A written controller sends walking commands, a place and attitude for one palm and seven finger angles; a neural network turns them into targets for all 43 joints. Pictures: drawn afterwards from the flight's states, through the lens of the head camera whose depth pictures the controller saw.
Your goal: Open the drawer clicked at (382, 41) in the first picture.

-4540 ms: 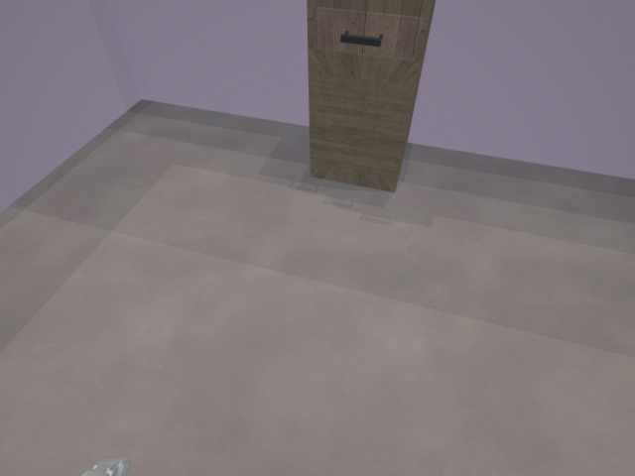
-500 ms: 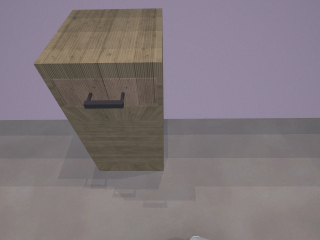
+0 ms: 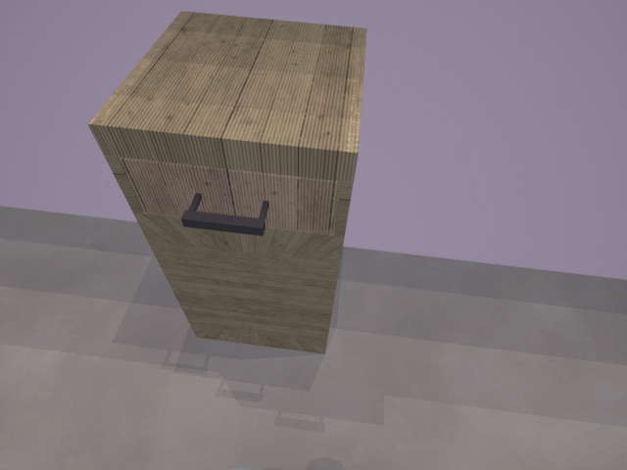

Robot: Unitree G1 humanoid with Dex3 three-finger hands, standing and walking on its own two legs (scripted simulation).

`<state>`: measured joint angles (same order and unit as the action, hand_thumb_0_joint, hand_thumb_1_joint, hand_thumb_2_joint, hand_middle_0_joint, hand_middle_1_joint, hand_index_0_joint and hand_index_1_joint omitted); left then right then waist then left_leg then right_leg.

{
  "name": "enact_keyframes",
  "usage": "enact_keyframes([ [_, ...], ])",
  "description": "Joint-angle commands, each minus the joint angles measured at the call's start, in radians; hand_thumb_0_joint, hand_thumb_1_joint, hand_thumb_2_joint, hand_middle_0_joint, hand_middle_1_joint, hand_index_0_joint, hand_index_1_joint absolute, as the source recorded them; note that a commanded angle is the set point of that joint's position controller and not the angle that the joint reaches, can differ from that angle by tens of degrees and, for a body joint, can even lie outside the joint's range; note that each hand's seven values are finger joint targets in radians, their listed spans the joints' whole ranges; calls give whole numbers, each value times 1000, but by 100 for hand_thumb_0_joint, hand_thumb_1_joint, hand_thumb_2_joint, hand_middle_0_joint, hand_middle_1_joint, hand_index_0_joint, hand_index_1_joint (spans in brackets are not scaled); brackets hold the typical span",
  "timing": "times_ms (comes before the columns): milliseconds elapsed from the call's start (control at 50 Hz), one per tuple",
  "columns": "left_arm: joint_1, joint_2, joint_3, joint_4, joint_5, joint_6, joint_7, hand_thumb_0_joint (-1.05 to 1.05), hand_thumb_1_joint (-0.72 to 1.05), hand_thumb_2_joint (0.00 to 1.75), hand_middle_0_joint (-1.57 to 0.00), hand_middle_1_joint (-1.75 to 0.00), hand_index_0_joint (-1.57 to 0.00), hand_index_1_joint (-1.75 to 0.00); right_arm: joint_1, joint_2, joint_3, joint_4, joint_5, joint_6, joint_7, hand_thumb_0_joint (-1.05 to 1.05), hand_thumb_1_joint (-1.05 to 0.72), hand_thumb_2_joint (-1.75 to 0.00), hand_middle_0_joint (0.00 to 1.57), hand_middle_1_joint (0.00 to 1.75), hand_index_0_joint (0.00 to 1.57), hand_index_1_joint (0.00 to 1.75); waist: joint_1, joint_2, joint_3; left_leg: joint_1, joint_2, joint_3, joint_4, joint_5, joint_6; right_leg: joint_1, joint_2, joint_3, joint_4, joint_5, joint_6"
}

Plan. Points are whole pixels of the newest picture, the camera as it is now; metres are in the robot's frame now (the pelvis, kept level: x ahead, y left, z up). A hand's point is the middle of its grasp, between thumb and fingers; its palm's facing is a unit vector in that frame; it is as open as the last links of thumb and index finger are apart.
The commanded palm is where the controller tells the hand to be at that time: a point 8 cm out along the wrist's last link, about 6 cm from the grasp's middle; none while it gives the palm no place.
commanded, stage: come to a stop and stand still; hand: left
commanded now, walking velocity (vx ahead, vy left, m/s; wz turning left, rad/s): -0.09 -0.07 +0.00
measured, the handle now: (227, 213) +0.52 +0.21 -0.05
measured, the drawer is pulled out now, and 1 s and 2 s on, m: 0.00 0.00 0.00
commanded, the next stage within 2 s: look again from close up in 0.74 s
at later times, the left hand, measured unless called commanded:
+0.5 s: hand out of the picture +0.01 +0.13 -0.17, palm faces +0.05 -0.97 -0.22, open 7.3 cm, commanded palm none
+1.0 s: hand out of the picture -0.04 +0.08 -0.17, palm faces +0.06 -0.99 -0.15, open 7.4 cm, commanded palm none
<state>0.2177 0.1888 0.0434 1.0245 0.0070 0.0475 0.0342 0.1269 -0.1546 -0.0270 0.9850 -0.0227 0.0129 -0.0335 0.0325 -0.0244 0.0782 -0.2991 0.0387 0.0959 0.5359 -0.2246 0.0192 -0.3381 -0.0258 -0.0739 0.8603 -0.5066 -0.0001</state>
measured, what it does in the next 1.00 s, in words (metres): steps on the spot: right foot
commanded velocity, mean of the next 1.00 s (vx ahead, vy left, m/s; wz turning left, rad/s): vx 0.00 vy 0.00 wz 0.00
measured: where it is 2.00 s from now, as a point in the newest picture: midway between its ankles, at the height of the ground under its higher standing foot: outside the picture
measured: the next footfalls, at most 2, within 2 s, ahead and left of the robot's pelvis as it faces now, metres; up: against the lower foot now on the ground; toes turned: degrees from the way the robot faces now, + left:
right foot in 0.18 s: -0.01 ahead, -0.09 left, +0.00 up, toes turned -6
left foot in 1.84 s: +0.05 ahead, +0.14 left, +0.00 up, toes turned -11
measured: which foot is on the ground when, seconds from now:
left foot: down 0.00-1.00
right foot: up 0.00-0.16, down 0.18-1.00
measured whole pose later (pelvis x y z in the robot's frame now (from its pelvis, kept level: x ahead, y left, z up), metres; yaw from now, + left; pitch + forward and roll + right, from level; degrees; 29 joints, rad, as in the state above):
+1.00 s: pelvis -0.01 -0.07 +0.00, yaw +1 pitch -1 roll +1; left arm 0.36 0.10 -0.02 1.11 0.01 -0.02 0.03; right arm 0.36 -0.11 0.02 1.12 -0.02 -0.01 -0.03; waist 0.00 0.00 0.01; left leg -0.25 0.03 0.05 0.48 -0.22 -0.01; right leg -0.17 0.04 -0.09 0.48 -0.31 -0.07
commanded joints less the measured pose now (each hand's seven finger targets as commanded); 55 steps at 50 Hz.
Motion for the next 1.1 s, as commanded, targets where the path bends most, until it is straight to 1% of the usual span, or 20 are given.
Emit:
enact_keyframes([
  [0,69,59,21,-50,5,-18,-1,0,90,90,-20,-30,-20,-30,59,-188,-46,-37,1,0,-13,0,-90,-90,20,30,20,30,-37,161,-175,229,277,-192,-153,666,176,-98,-9,75,142,-15,25],
  [100,87,45,13,-55,4,-20,-4,0,90,90,-20,-30,-20,-30,56,-196,-57,-25,1,6,-3,0,-90,-90,20,30,20,30,-42,187,-175,195,250,-183,-150,507,145,33,-11,37,-177,59,20],
  [120,196,71,-7,-24,8,-39,26,0,90,90,-20,-30,-20,-30,-1,-236,-74,-72,27,-14,-5,0,-90,-90,20,30,20,30,16,56,-191,174,239,-154,109,536,64,19,-60,144,-422,234,1],
  [140,191,114,4,-41,21,-61,20,0,90,90,-20,-30,-20,-30,4,-189,-55,-113,23,-10,12,0,-90,-90,20,30,20,30,11,-41,-120,68,124,-79,145,272,12,102,-93,131,-529,483,2],
  [160,114,160,6,-96,26,-61,18,0,90,90,-20,-30,-20,-30,84,-89,-37,-140,15,3,25,0,-90,-90,20,30,20,30,-48,-336,-125,-99,-10,-10,203,-153,-20,112,-219,281,-521,548,-57],
  [180,82,159,-1,-121,32,-61,15,0,90,90,-20,-30,-20,-30,83,-83,-34,-143,5,8,30,0,-90,-90,20,30,20,30,-44,-212,-147,-74,-26,-31,267,-223,-20,106,-247,264,-472,572,-126],
  [200,73,147,10,-135,31,-67,19,0,90,90,-20,-30,-20,-30,80,-84,-36,-136,4,11,29,0,-90,-90,20,30,20,30,-47,-204,-155,-113,-32,-46,323,-214,-10,140,-209,261,-435,663,-148],
  [220,73,148,14,-137,26,-71,22,0,90,90,-20,-30,-20,-30,71,-80,-35,-142,7,10,27,0,-90,-90,20,30,20,30,-43,-198,-137,-148,-30,-50,353,-219,-5,165,-220,263,-412,740,-166],
  [240,65,139,13,-144,27,-69,25,0,90,90,-20,-30,-20,-30,84,-69,-31,-144,9,11,26,0,-90,-90,20,30,20,30,-55,-140,-116,-126,-19,-52,310,-215,2,145,-217,233,-396,743,-173],
  [260,57,145,12,-152,26,-64,24,0,90,90,-20,-30,-20,-30,100,-60,-25,-138,10,9,24,0,-90,-90,20,30,20,30,-60,-128,-87,-83,-24,-37,223,-187,0,102,-207,209,-387,707,-168],
  [300,46,137,7,-148,16,-57,17,0,90,90,-20,-30,-20,-30,160,-65,-17,-103,10,3,22,0,-90,-90,20,30,20,30,-78,-83,-53,69,-22,-34,30,-36,3,-4,-157,172,-389,468,-116],
  [320,52,115,2,-145,10,-51,14,0,90,90,-20,-30,-20,-30,177,-90,-14,-88,7,-3,21,0,-90,-90,20,30,20,30,-72,18,-23,100,29,-101,-37,34,23,-60,-104,145,-381,302,-82],
  [340,89,87,-1,-142,10,-45,13,0,90,90,-20,-30,-20,-30,186,-123,-14,-84,0,-11,21,0,-90,-90,20,30,20,30,-48,116,0,55,121,-203,-99,71,63,-49,-43,91,-357,183,-53],
  [360,106,79,-4,-134,10,-39,12,0,90,90,-20,-30,-20,-30,166,-143,-15,-82,-3,-10,20,0,-90,-90,20,30,20,30,-32,204,15,-23,147,-262,-172,-31,87,-3,-11,48,-338,104,-41],
  [380,112,78,-6,-123,10,-38,8,0,90,90,-20,-30,-20,-30,143,-147,-12,-81,-3,-8,16,0,-90,-90,20,30,20,30,-21,208,43,-108,148,-284,-223,-165,94,50,0,41,-335,117,-38],
  [420,140,68,-12,-96,12,-46,1,0,90,90,-20,-30,-20,-30,130,-130,-6,-80,-3,-9,16,0,-90,-90,20,30,20,30,-7,98,39,-164,101,-236,-226,-292,65,115,-17,80,-398,142,-47],
  [500,119,91,-11,-81,9,-60,-3,0,90,90,-20,-30,-20,-30,209,-96,6,-37,-4,-9,18,0,-90,-90,20,30,20,30,-43,3,-3,-28,28,-128,-108,-154,27,17,-87,184,-549,-18,-73],
  [540,104,91,-13,-75,9,-63,-2,0,90,90,-20,-30,-20,-30,244,-80,11,-12,-3,-10,19,0,-90,-90,20,30,20,30,-57,-27,-3,20,25,-115,-93,-110,21,-17,-95,179,-571,-22,-73],
  [660,134,67,-21,-30,5,-69,-2,0,90,90,-20,-30,-20,-30,281,-64,24,42,0,-17,15,0,-90,-90,20,30,20,30,-48,20,22,8,35,-122,-117,-73,16,6,-81,164,-562,39,-71],
  [1080,230,1,-36,75,6,-85,7,0,90,90,-20,-30,-20,-30,260,-36,33,115,11,-36,-2,0,-90,-90,20,30,20,30,-29,19,-4,73,61,-107,-120,117,18,113,-73,123,-503,383,-55],
])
